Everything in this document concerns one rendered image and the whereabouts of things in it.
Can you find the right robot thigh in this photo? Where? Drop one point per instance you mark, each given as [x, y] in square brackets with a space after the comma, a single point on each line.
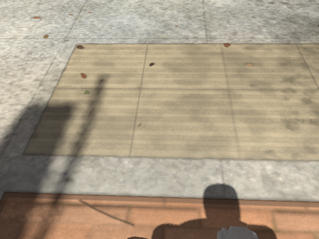
[235, 232]

